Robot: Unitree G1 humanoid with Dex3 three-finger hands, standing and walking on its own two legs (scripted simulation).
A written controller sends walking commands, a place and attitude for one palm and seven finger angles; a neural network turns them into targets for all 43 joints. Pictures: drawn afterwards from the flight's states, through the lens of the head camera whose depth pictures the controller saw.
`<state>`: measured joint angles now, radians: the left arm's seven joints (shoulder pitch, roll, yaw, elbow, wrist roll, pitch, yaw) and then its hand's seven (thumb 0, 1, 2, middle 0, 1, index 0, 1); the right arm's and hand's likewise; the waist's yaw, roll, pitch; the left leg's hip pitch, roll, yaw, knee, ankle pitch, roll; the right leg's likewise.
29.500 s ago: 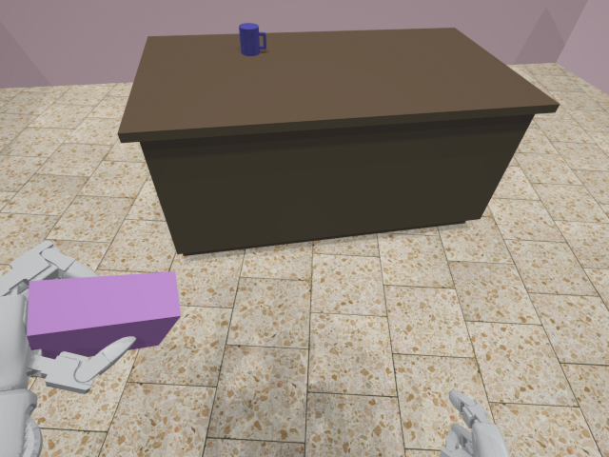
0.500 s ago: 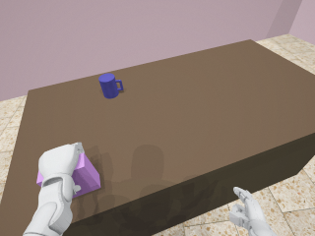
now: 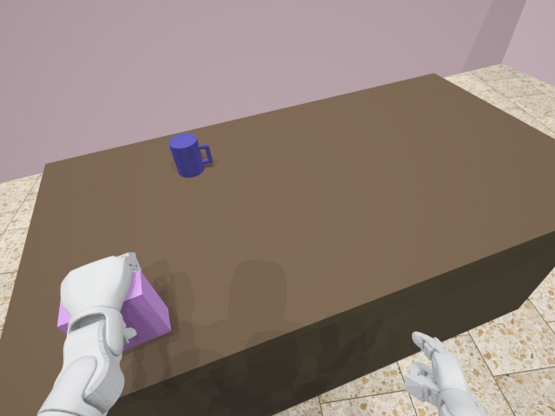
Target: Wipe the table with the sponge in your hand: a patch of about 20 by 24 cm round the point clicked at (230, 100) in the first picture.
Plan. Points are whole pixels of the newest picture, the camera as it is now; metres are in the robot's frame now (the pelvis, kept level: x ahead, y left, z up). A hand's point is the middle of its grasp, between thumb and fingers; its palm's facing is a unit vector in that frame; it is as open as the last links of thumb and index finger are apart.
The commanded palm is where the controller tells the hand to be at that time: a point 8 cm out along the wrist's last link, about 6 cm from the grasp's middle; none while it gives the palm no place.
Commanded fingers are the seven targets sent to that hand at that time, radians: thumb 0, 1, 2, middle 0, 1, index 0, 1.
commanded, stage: move the sponge above the wiping area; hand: left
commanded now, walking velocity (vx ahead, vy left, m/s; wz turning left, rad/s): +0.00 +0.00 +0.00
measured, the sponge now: (125, 322) +0.24 +0.29 -0.01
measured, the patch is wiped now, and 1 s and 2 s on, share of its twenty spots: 0.00 0.00 0.15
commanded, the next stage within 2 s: lower the sponge onto the table in 0.32 s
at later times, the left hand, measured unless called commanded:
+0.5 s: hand (118, 309) +0.24 +0.28 +0.04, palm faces -0.02 -0.11 -0.99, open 9.2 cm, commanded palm +0.21 +0.28 +0.10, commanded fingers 0.00 0.10 1.30 -1.20 -1.60 -1.20 -1.60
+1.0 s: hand (119, 319) +0.23 +0.28 +0.02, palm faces -0.04 -0.11 -0.99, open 9.2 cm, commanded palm +0.20 +0.28 +0.09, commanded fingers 0.00 0.10 1.30 -1.20 -1.60 -1.20 -1.60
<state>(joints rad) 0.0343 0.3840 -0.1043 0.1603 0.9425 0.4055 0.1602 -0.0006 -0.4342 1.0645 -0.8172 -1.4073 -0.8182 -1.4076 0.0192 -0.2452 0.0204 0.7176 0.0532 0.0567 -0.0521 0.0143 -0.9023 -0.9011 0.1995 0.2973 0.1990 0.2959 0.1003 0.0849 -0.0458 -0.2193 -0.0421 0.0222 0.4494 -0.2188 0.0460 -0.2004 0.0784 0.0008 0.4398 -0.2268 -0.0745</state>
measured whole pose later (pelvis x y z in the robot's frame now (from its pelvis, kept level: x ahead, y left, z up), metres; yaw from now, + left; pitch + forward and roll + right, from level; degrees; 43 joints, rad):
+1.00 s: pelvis -0.01 +0.01 +0.00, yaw +0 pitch -1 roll +0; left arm 0.05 0.36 -0.13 0.17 0.96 0.35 0.16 0.00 -0.43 1.06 -0.82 -1.41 -0.82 -1.41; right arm 0.02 -0.25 0.01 0.72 0.05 0.04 -0.06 0.01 -0.90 -0.90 0.20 0.30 0.20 0.30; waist 0.12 0.08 -0.04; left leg -0.23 -0.05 0.02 0.46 -0.21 0.05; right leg -0.20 0.08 0.00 0.44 -0.22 -0.07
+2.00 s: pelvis +0.00 +0.01 -0.01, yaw +1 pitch +2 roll -1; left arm 0.01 0.34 -0.11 0.37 0.98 0.34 0.27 -0.01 -0.44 1.07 -0.82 -1.40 -0.82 -1.40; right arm 0.07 -0.25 -0.02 0.72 0.06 0.06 -0.06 0.01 -0.90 -0.90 0.20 0.30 0.20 0.30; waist 0.09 0.07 -0.08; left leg -0.33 -0.04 0.01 0.54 -0.25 0.05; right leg -0.30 0.08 -0.01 0.51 -0.25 -0.07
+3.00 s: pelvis -0.03 -0.01 -0.03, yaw +0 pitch +12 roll -2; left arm -0.50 0.53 0.04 0.99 1.01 0.14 0.31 0.01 -0.55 1.18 -0.86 -1.38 -0.86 -1.41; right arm 0.21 -0.27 -0.02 0.73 0.08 0.07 -0.06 0.01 -0.90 -0.90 0.20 0.30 0.20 0.30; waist -0.01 0.06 -0.13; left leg -0.67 -0.01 -0.01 0.76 -0.29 0.04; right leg -0.62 0.11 -0.05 0.69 -0.27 -0.09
